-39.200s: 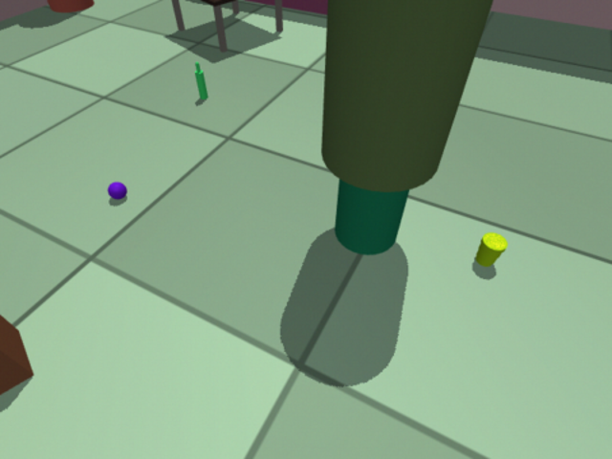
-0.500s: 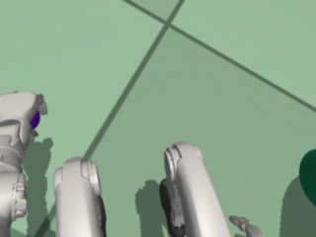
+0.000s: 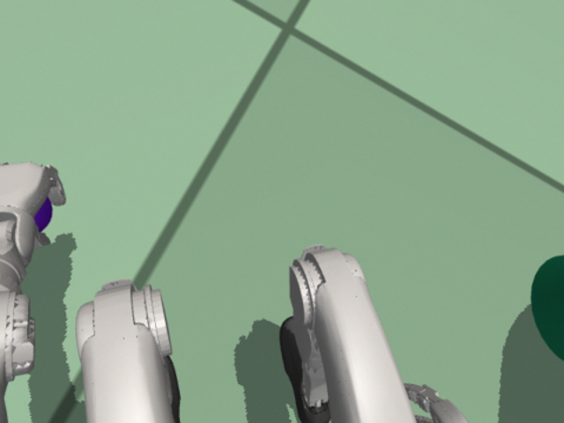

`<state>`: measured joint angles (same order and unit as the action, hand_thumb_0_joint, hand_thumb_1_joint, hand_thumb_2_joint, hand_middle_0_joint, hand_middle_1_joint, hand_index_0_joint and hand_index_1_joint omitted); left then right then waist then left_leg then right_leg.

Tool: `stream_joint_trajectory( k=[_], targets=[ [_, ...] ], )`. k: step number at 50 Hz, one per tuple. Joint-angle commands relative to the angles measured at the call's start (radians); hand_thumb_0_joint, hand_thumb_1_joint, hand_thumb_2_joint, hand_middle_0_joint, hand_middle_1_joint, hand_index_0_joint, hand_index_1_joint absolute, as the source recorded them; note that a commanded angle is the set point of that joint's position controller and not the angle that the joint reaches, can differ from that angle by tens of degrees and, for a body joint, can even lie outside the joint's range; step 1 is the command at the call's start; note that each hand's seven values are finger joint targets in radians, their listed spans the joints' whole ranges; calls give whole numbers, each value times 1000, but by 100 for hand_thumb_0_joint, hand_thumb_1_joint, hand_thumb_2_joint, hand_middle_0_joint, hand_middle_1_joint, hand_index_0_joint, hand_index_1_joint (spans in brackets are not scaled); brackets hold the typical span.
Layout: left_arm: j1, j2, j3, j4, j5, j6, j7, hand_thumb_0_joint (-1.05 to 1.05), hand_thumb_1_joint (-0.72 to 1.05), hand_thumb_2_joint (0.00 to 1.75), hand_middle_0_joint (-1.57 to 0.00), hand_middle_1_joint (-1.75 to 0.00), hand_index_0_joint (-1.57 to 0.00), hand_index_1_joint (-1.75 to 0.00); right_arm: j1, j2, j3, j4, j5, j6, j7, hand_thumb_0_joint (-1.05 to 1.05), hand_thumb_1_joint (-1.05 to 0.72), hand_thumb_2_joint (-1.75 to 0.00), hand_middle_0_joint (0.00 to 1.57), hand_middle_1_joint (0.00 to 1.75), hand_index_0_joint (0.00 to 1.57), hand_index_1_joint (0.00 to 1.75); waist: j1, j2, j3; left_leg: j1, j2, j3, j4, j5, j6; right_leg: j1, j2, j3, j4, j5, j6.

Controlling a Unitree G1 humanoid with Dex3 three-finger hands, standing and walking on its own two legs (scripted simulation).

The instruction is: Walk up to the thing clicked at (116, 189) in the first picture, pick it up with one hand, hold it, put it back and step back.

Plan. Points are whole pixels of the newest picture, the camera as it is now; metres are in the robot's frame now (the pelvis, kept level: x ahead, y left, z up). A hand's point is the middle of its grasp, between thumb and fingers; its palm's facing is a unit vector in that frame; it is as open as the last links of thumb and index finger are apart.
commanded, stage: lower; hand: left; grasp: from above
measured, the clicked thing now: (18, 210) +0.45 +0.31 -0.18
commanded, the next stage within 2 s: rest in 0.18 s
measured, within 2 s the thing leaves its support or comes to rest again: rests again in 1.44 s
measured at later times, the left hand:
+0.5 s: hand (49, 221) +0.44 +0.28 -0.23, palm faces -0.47 -0.09 -0.88, open 8.2 cm
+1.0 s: hand (58, 224) +0.45 +0.28 -0.27, palm faces -0.46 -0.11 -0.88, open 8.2 cm
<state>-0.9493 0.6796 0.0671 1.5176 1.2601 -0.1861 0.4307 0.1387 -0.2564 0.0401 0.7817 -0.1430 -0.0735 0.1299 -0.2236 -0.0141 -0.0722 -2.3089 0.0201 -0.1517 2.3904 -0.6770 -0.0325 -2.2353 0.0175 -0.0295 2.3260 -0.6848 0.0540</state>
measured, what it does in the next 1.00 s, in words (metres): stands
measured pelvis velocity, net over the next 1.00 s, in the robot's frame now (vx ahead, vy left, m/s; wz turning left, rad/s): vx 0.01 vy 0.01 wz -0.08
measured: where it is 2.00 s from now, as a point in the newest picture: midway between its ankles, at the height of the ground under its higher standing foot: (239, 410)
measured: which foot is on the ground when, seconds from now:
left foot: down 0.00-1.00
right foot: down 0.00-1.00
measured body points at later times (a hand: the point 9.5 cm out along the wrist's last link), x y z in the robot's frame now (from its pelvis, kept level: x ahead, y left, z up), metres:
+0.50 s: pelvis +0.01 +0.00 -0.03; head +0.26 +0.07 +0.34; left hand +0.46 +0.29 -0.18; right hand +0.06 -0.27 -0.13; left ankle +0.08 +0.14 -0.30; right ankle +0.10 -0.13 -0.30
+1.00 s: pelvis +0.01 +0.01 -0.04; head +0.27 +0.09 +0.32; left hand +0.47 +0.28 -0.22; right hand +0.06 -0.26 -0.12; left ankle +0.08 +0.14 -0.30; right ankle +0.10 -0.13 -0.30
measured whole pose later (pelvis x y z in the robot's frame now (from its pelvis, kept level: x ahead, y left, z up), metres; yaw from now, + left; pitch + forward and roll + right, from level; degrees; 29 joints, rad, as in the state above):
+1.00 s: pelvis +0.01 +0.01 -0.04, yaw -5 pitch +30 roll -11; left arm -0.94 0.83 0.16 1.67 1.30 -0.23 0.61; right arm 0.07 -0.29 0.15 0.77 -0.26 -0.17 0.24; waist -0.30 -0.08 0.06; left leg -2.37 0.02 -0.24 2.56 -0.73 -0.04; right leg -2.28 0.05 -0.09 2.44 -0.71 0.07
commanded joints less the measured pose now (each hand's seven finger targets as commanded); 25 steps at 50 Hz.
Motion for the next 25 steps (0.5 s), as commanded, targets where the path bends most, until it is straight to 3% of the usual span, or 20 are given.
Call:
stream_joint_trajectory(
  k=[1,5,7,10,12,13,15,17,18,21,24,25],
  targets=[
    [-290,241,29,-99,-17,-14,44,0,51,86,-87,-88,-90,-85,185,-244,-59,-13,-10,-9,-13,0,-91,-90,20,30,20,30,-2,225,-613,445,-17,129,-208,153,61,334,29,-113,-239,211,-78],
    [-303,256,38,-110,8,-40,61,0,57,88,-91,-90,-94,-87,187,-249,-51,-12,-22,-16,-4,0,-91,-90,20,30,20,30,-21,255,-623,474,-14,119,-190,162,54,319,33,-128,-207,217,-80],
    [-306,307,81,-144,17,-51,84,0,58,86,-90,-91,-94,-87,185,-261,-51,-16,-29,-17,-3,0,-91,-90,20,30,20,30,-10,298,-645,492,-17,117,-195,159,49,311,32,-134,-198,208,-83],
    [-302,310,92,-164,32,-53,118,0,56,85,-89,-91,-92,-87,171,-261,-50,-17,-36,-15,-3,0,-91,-90,20,30,20,30,-6,343,-667,515,-15,119,-185,167,44,292,33,-136,-178,218,-85],
    [-301,282,64,-84,45,-43,130,0,58,85,-88,-93,-93,-88,157,-259,-43,-14,-49,-23,6,0,-91,-90,20,30,20,30,-43,324,-588,478,-13,115,-171,133,46,248,34,-144,-167,194,-84],
    [-308,273,62,-86,44,-42,134,0,55,87,-87,-92,-91,-88,163,-261,-42,-9,-52,-26,9,0,-91,-90,20,30,20,30,-43,318,-580,474,-14,115,-174,130,47,247,38,-143,-176,195,-84],
    [-295,326,101,-113,38,-36,147,0,53,89,-87,-87,-89,-84,162,-273,-48,-11,-46,-25,6,0,-90,-89,20,30,20,30,-16,353,-624,508,-13,109,-175,152,43,244,34,-147,-162,208,-87],
    [-282,290,75,-77,34,-26,154,0,53,88,-87,-87,-90,-84,158,-272,-37,-7,-59,-32,14,0,-90,-90,20,30,20,30,-32,348,-600,492,-12,107,-164,154,44,242,37,-151,-158,215,-84],
    [-303,267,59,-35,39,-23,156,0,55,88,-87,-88,-90,-85,166,-271,-33,2,-69,-39,22,0,-90,-89,20,30,20,30,-66,312,-570,469,-11,105,-147,144,47,238,38,-157,-152,213,-81],
    [-277,311,86,-41,9,-21,157,0,54,85,-86,-88,-90,-84,169,-273,-28,5,-67,-43,27,0,-90,-89,20,30,20,30,-39,294,-603,437,-11,103,-135,170,54,294,42,-144,-158,244,-74],
    [-264,339,105,-57,8,-24,160,0,55,88,-88,-89,-91,-85,172,-279,-17,4,-78,-47,35,0,-90,-89,20,30,20,30,-34,306,-617,446,-9,100,-130,183,51,316,45,-154,-149,248,-74],
    [-269,311,83,-16,7,-22,158,0,57,86,-89,-89,-92,-85,164,-275,-13,3,-79,-52,39,0,-90,-90,20,30,20,30,-53,305,-586,448,-9,98,-119,173,50,287,43,-159,-135,243,-77]
  ],
)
